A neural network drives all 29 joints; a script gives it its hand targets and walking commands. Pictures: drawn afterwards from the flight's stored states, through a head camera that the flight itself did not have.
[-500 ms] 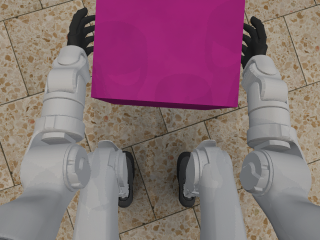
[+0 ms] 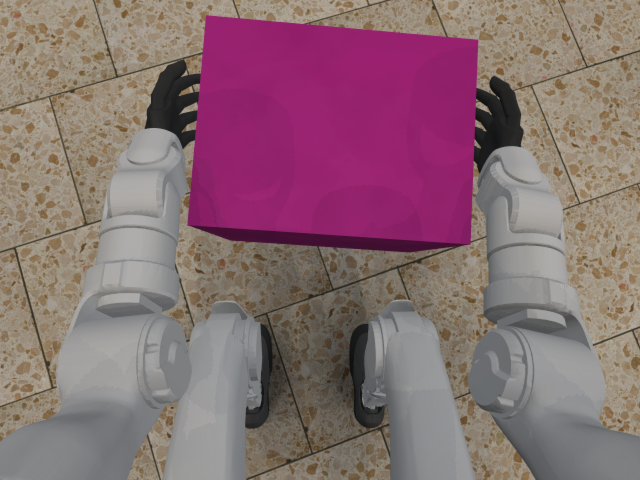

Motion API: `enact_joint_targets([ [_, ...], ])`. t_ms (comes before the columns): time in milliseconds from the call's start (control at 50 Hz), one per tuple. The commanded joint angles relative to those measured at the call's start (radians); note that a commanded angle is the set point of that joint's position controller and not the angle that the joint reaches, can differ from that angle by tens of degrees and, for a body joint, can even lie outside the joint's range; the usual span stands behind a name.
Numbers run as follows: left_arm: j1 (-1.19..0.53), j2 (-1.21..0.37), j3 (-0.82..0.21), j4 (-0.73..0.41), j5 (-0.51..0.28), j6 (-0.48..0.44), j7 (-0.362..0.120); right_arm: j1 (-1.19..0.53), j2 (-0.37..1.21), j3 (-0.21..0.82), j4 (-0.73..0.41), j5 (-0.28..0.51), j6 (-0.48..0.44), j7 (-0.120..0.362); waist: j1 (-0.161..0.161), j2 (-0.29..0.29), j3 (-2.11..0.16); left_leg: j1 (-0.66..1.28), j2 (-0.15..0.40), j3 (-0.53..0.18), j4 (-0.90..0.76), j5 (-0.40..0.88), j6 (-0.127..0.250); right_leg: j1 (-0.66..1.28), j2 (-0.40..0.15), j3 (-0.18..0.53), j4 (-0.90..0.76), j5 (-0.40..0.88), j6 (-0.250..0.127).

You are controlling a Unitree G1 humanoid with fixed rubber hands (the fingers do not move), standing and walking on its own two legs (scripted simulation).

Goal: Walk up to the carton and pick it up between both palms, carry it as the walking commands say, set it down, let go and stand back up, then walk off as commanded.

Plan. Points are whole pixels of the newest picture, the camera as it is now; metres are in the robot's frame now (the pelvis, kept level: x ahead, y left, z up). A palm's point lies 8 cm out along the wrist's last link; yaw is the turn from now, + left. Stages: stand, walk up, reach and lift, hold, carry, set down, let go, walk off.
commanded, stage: reach and lift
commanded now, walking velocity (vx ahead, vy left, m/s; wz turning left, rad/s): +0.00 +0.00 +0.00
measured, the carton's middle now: (329, 160) +0.49 -0.02 -0.15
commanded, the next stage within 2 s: none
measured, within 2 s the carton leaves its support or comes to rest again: neither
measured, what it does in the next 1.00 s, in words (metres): rises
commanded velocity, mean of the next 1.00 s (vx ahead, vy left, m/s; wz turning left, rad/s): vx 0.00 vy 0.00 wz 0.00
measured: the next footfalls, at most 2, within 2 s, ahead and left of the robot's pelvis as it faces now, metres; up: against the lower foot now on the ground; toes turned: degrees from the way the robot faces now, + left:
none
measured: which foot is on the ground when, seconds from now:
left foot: down 0.00-1.00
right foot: down 0.00-1.00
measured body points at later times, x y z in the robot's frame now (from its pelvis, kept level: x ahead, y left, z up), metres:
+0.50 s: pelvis +0.01 +0.00 +0.06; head +0.25 +0.01 +0.45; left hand +0.49 +0.18 -0.01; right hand +0.48 -0.20 +0.00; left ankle +0.11 +0.11 -0.46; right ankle +0.10 -0.12 -0.46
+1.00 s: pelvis +0.04 +0.00 +0.13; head +0.23 +0.01 +0.54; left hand +0.47 +0.18 +0.07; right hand +0.46 -0.20 +0.08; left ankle +0.11 +0.11 -0.46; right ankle +0.10 -0.12 -0.46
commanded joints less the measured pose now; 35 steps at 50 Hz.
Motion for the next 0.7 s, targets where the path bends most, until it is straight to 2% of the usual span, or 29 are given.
enact_joint_targets([
  [0,-0.627,-0.997,-0.496,-0.084,-0.163,-0.027,-0.261,-0.667,0.963,0.547,-0.084,0.171,-0.022,0.293,-0.01,0.033,-1.069,0.67,-0.148,0.034,-0.174,0.226,0.0,0.567,0.147,-0.065,-0.177,0.243,0.002],
  [680,-0.409,-1.069,-0.516,-0.1,-0.138,-0.026,-0.296,-0.425,1.028,0.561,-0.094,0.115,-0.016,0.334,-0.014,0.032,-0.954,0.957,-0.15,0.001,-0.455,0.263,-0.004,0.836,0.146,-0.033,-0.45,0.28,-0.008],
])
